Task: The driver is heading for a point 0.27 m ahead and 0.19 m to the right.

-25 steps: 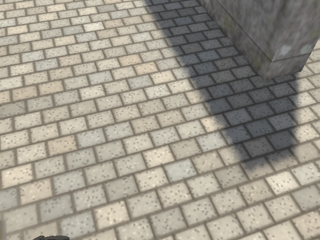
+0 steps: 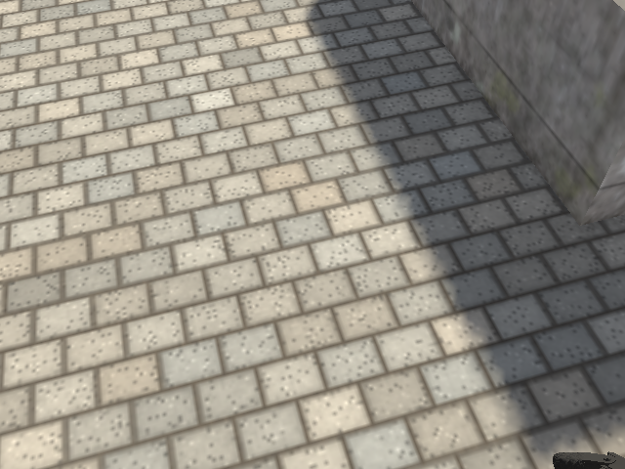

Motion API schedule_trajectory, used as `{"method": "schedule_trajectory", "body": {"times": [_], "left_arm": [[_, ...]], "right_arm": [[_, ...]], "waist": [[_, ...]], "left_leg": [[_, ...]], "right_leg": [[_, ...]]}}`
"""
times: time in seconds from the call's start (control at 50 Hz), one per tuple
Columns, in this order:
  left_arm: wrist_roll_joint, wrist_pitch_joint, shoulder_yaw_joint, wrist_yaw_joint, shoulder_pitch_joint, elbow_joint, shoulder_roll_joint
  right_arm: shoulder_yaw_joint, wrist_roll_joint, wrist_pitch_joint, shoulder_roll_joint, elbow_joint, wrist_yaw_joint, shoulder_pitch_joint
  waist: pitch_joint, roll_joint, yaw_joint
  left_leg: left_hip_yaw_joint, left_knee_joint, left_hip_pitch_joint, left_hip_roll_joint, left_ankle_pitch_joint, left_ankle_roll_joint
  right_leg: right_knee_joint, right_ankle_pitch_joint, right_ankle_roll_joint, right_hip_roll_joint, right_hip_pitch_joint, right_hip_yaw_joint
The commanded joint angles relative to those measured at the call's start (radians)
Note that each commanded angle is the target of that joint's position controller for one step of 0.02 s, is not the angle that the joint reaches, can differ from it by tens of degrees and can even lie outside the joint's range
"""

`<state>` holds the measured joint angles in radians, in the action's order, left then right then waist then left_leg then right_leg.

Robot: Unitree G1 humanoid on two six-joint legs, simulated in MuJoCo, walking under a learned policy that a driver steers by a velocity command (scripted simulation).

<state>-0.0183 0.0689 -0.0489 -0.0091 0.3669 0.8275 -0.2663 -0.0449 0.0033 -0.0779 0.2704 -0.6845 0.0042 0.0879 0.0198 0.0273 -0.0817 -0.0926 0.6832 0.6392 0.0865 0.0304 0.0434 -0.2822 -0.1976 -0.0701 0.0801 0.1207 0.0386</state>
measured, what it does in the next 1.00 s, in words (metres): walks ahead, turning right: left foot, then right foot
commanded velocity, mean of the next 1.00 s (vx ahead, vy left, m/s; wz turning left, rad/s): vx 0.28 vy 0.00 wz -0.28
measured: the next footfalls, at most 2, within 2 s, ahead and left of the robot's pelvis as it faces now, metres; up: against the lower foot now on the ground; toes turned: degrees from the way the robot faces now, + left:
left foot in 0.16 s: +0.26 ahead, +0.15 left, +0.00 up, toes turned -8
right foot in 0.60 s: +0.42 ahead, -0.16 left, +0.00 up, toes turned -17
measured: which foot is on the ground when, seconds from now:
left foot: up 0.00-0.14, down 0.16-0.62, up 0.64-0.90, down 0.92-1.00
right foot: down 0.00-0.16, up 0.18-0.58, down 0.60-1.00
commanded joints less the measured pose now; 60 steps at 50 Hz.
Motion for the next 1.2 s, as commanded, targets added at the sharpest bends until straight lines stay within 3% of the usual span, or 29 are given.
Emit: {"method": "schedule_trajectory", "body": {"times": [0.02, 0.1, 0.14, 0.16, 0.18, 0.2, 0.22, 0.24, 0.28, 0.32, 0.38, 0.48, 0.54, 0.58, 0.6, 0.62, 0.64, 0.66, 0.68, 0.72, 0.78, 0.86, 0.9, 0.92, 0.94, 0.96, 0.98, 1.06, 1.2], "left_arm": [[-0.01, 0.001, -0.048, 0.013, 0.01, -0.056, -0.184], [-0.011, -0.018, -0.057, 0.024, 0.019, -0.058, -0.194], [-0.005, -0.022, -0.048, 0.025, -0.004, -0.072, -0.162], [0.009, -0.017, -0.026, 0.021, -0.025, -0.099, -0.104], [0.0, -0.003, -0.001, 0.02, 0.095, -0.134, -0.021], [-0.021, 0.002, -0.015, 0.02, 0.094, -0.127, -0.105], [-0.025, -0.002, -0.036, 0.02, 0.01, -0.134, -0.172], [-0.016, -0.008, -0.039, 0.021, -0.042, -0.144, -0.17], [-0.007, -0.021, -0.044, 0.012, -0.073, -0.162, -0.143], [-0.013, -0.038, -0.037, 0.005, -0.071, -0.174, -0.1], [0.004, -0.048, -0.029, 0.005, -0.124, -0.209, -0.073], [0.014, -0.03, -0.011, -0.023, -0.234, -0.237, -0.046], [0.019, -0.03, -0.024, -0.033, -0.257, -0.257, -0.084], [0.031, -0.03, -0.047, -0.024, -0.157, -0.223, -0.125], [0.036, -0.032, -0.066, -0.011, -0.101, -0.213, -0.192], [0.067, -0.039, -0.067, 0.006, -0.051, -0.227, -0.255], [0.057, -0.041, -0.034, 0.001, -0.063, -0.226, -0.178], [0.038, -0.046, -0.024, -0.012, -0.095, -0.222, -0.136], [0.029, -0.046, -0.018, -0.018, -0.153, -0.215, -0.117], [0.029, -0.047, -0.018, -0.016, -0.249, -0.209, -0.119], [0.048, -0.051, -0.024, -0.004, -0.303, -0.196, -0.117], [0.038, -0.056, -0.016, 0.011, -0.312, -0.159, -0.088], [0.032, -0.059, -0.004, 0.011, -0.287, -0.129, -0.055], [0.038, -0.059, 0.002, 0.01, -0.255, -0.109, -0.04], [0.041, -0.057, -0.004, 0.007, -0.21, -0.109, -0.046], [0.043, -0.06, -0.003, 0.012, -0.233, -0.102, -0.045], [0.039, -0.062, -0.009, 0.018, -0.248, -0.097, -0.06], [0.04, -0.068, -0.015, 0.028, -0.22, -0.053, -0.062], [0.026, -0.063, -0.018, 0.03, -0.211, 0.017, -0.058]], "right_arm": [[-0.01, -0.01, -0.025, 0.056, 0.08, -0.012, -0.105], [-0.028, -0.018, -0.045, 0.103, 0.089, -0.025, -0.114], [-0.052, -0.011, -0.052, 0.148, 0.047, -0.017, 0.042], [-0.07, 0.007, -0.054, 0.205, 0.029, -0.007, 0.202], [-0.089, 0.015, -0.038, 0.284, 0.005, -0.004, 0.29], [-0.075, 0.001, -0.031, 0.211, -0.001, -0.007, 0.298], [-0.055, -0.004, -0.029, 0.142, 0.007, -0.005, 0.249], [-0.045, 0.0, -0.025, 0.116, 0.008, -0.004, 0.195], [-0.03, 0.009, -0.023, 0.073, -0.003, -0.005, 0.125], [-0.036, 0.006, -0.031, 0.081, -0.017, -0.005, 0.107], [-0.049, 0.008, -0.038, 0.122, -0.045, -0.003, 0.106], [-0.055, -0.01, -0.015, 0.167, -0.087, 0.006, 0.131], [-0.062, -0.032, -0.002, 0.197, -0.115, 0.006, 0.145], [-0.059, -0.039, 0.005, 0.189, -0.129, 0.007, 0.143], [-0.046, -0.018, 0.002, 0.155, -0.133, 0.007, 0.19], [-0.015, 0.023, -0.006, 0.085, -0.113, -0.001, 0.264], [0.004, 0.012, 0.002, 0.065, -0.148, -0.012, 0.342], [-0.019, -0.017, 0.022, 0.144, -0.156, -0.016, 0.296], [-0.02, -0.029, 0.038, 0.142, -0.141, -0.011, 0.225], [-0.023, -0.01, 0.074, 0.131, -0.145, 0.018, 0.183], [-0.015, -0.001, 0.094, 0.089, -0.173, 0.037, 0.229], [-0.01, 0.004, 0.093, 0.072, -0.182, 0.034, 0.19], [-0.007, 0.025, 0.091, 0.069, -0.187, 0.025, 0.188], [-0.009, 0.034, 0.088, 0.103, -0.172, 0.026, 0.172], [-0.025, 0.018, 0.089, 0.176, -0.167, 0.032, 0.126], [-0.019, 0.016, 0.085, 0.133, -0.176, 0.029, 0.098], [-0.008, 0.023, 0.077, 0.097, -0.176, 0.027, 0.08], [0.0, 0.009, 0.047, 0.08, -0.208, 0.026, 0.101], [0.003, 0.002, 0.053, 0.076, -0.257, 0.029, 0.124]], "waist": [[0.002, -0.101, 0.002], [-0.009, -0.132, 0.029], [-0.089, -0.13, 0.115], [-0.224, -0.051, 0.192], [-0.359, 0.228, 0.151], [-0.341, 0.24, 0.165], [-0.208, 0.142, 0.18], [-0.133, 0.087, 0.162], [-0.042, 0.095, 0.114], [-0.017, 0.099, 0.091], [0.015, 0.048, 0.079], [-0.028, 0.046, 0.11], [-0.049, 0.063, 0.095], [-0.104, 0.039, 0.035], [-0.157, -0.037, 0.024], [-0.29, -0.239, 0.042], [-0.464, -0.279, 0.058], [-0.412, -0.175, 0.042], [-0.294, -0.138, 0.055], [-0.167, -0.111, 0.095], [-0.153, -0.156, 0.13], [-0.145, -0.16, 0.12], [-0.104, -0.133, 0.13], [-0.059, -0.084, 0.114], [-0.011, 0.048, 0.051], [0.002, 0.107, 0.06], [0.02, 0.113, 0.061], [0.004, 0.052, 0.074], [-0.046, -0.022, 0.092]], "left_leg": [[0.036, -0.118, -0.103, -0.056, -0.097, 0.011], [0.018, -0.217, -0.193, -0.072, -0.002, -0.021], [0.034, -0.269, -0.443, -0.063, 0.025, -0.072], [-0.104, -0.238, -0.698, 0.09, 0.066, -0.139], [-0.496, -0.285, -1.026, 0.324, 0.19, -0.286], [-0.646, -0.353, -1.007, 0.348, 0.395, -0.313], [-0.503, -0.373, -0.894, 0.301, 0.42, -0.271], [-0.375, -0.392, -0.777, 0.257, 0.325, -0.242], [-0.214, -0.454, -0.603, 0.191, 0.181, -0.222], [-0.118, -0.504, -0.524, 0.178, 0.102, -0.226], [-0.003, -0.518, -0.48, 0.178, -0.162, -0.25], [0.156, -0.454, -0.483, 0.128, -0.383, -0.21], [0.135, -0.363, -0.558, 0.16, -0.382, -0.182], [0.158, -0.199, -0.555, 0.115, -0.416, -0.138], [0.204, -0.043, -0.478, 0.054, -0.283, -0.086], [0.218, 0.282, -0.188, -0.043, 0.275, -0.011], [0.057, 0.443, -0.16, -0.064, 0.685, 0.017], [0.01, 0.484, -0.15, -0.027, 0.668, 0.024], [0.03, 0.467, -0.092, -0.007, 0.641, 0.022], [0.038, 0.353, -0.146, 0.017, 0.535, 0.033], [0.068, 0.205, -0.311, -0.009, 0.42, 0.042], [0.081, -0.027, -0.436, -0.025, 0.224, 0.012], [0.085, -0.179, -0.525, -0.032, 0.122, -0.022], [0.012, -0.249, -0.518, 0.03, 0.115, -0.052], [-0.016, -0.268, -0.412, 0.064, 0.252, -0.094], [-0.021, -0.326, -0.271, 0.044, 0.462, -0.103], [-0.017, -0.357, -0.22, 0.03, 0.504, -0.082], [0.021, -0.308, -0.3, 0.0, 0.313, -0.044], [0.048, -0.258, -0.399, -0.022, 0.104, -0.056]], "right_leg": [[0.068, 0.184, -0.144, -0.233, 0.062, 0.184], [-0.031, 0.141, -0.115, -0.269, -0.001, 0.284], [-0.187, 0.216, -0.07, -0.206, 0.052, 0.262], [-0.446, 0.116, -0.032, -0.141, 0.179, 0.201], [-0.774, -0.323, 0.031, -0.003, 0.523, 0.071], [-0.937, -0.394, 0.042, -0.063, 0.666, 0.103], [-0.986, -0.302, 0.046, -0.104, 0.706, 0.106], [-0.98, -0.223, 0.054, -0.137, 0.685, 0.079], [-0.914, -0.138, 0.064, -0.184, 0.622, 0.077], [-0.879, -0.105, 0.075, -0.199, 0.581, 0.059], [-0.745, -0.03, 0.099, -0.191, 0.571, 0.052], [-0.403, 0.206, 0.081, -0.132, 0.381, -0.025], [-0.299, 0.161, 0.04, -0.112, 0.328, -0.022], [-0.18, 0.24, -0.003, -0.064, 0.145, -0.055], [-0.179, 0.574, -0.031, -0.12, -0.013, -0.004], [-0.273, 1.05, -0.18, -0.379, -0.341, 0.289], [-0.232, 1.061, -0.313, -0.51, -0.375, 0.461], [-0.188, 0.852, -0.283, -0.442, -0.274, 0.389], [-0.158, 0.679, -0.234, -0.389, -0.186, 0.316], [-0.078, 0.437, -0.172, -0.325, 0.046, 0.233], [-0.02, 0.286, -0.163, -0.28, 0.208, 0.161], [-0.007, -0.02, -0.131, -0.259, 0.248, 0.147], [-0.014, -0.245, -0.057, -0.211, 0.304, 0.128], [-0.049, -0.312, -0.004, -0.173, 0.327, 0.108], [-0.082, -0.27, 0.039, -0.106, 0.295, 0.043], [-0.13, -0.164, 0.064, -0.08, 0.17, -0.001], [-0.159, -0.101, 0.065, -0.082, 0.112, -0.004], [-0.156, 0.0, 0.042, -0.102, 0.098, 0.013], [-0.172, 0.173, 0.049, -0.109, 0.064, 0.006]]}}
